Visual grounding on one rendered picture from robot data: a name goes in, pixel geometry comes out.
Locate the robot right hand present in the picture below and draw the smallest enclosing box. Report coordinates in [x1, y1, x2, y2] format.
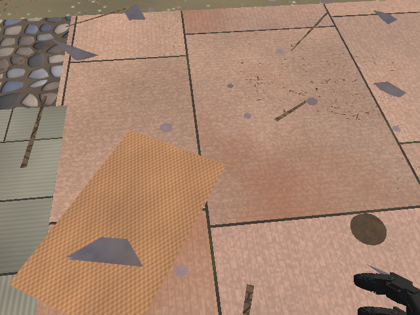
[354, 272, 420, 315]

